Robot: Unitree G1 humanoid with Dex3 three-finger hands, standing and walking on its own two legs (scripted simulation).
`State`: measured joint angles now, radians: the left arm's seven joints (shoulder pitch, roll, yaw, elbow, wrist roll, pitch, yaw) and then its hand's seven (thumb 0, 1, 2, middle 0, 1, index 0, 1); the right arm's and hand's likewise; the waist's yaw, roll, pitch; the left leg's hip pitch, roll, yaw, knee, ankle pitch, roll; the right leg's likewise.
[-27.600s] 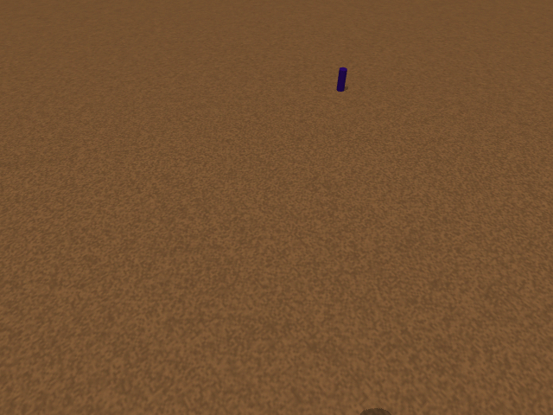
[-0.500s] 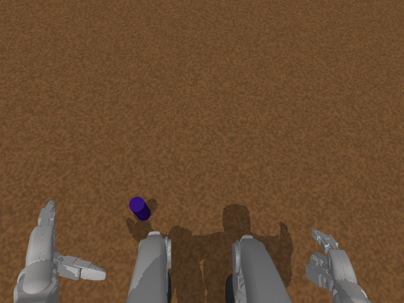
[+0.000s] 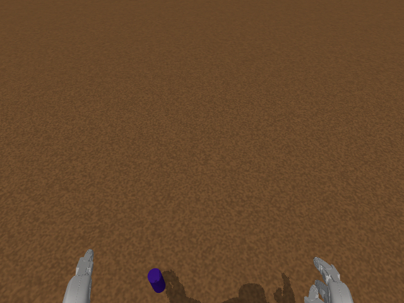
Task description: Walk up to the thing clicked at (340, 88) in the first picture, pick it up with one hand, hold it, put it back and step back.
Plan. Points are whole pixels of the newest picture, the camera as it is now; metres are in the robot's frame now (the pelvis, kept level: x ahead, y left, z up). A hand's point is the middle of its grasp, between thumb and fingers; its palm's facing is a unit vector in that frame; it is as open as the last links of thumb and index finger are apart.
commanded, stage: home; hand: left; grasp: from the side
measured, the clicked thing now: (157, 281) +0.36 +0.20 -0.64
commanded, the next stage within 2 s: stand in 1.68 s
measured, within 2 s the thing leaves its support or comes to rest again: neither
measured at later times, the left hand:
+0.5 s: hand out of the picture +0.15 +0.17 -0.04, palm faces +0.11 -0.95 -0.28, open 17.7 cm
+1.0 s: hand out of the picture +0.14 +0.16 -0.04, palm faces +0.11 -0.95 -0.28, open 17.6 cm
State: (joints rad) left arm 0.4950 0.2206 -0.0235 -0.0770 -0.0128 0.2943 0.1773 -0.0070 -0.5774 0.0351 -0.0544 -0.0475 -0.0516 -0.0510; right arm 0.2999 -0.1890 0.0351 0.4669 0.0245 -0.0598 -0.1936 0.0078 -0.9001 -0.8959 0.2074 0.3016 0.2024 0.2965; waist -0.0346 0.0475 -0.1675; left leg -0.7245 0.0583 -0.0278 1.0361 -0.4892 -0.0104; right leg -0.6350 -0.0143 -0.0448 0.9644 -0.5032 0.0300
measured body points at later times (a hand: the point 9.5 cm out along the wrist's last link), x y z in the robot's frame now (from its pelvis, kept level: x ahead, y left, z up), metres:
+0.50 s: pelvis -0.02 -0.01 +0.01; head +0.00 -0.01 +0.46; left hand +0.14 +0.22 -0.02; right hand +0.14 -0.26 -0.06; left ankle +0.02 +0.12 -0.68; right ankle -0.01 -0.14 -0.68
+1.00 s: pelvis -0.02 -0.02 +0.01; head -0.01 -0.02 +0.46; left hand +0.13 +0.21 -0.02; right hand +0.14 -0.26 -0.06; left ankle +0.02 +0.12 -0.68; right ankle -0.01 -0.14 -0.68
